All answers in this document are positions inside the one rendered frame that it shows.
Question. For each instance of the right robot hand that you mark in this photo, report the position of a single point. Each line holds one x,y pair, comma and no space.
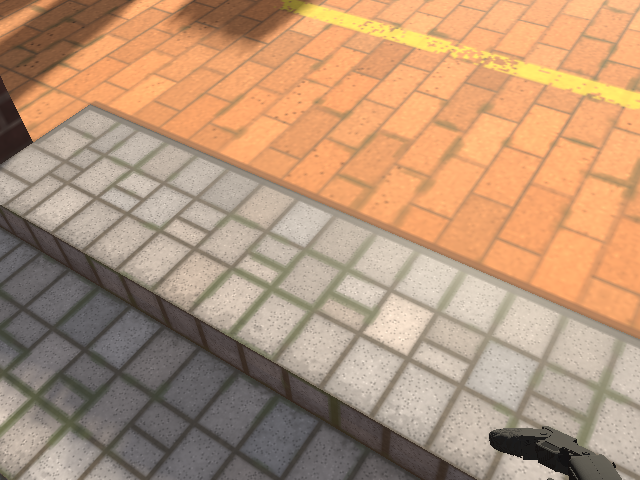
555,450

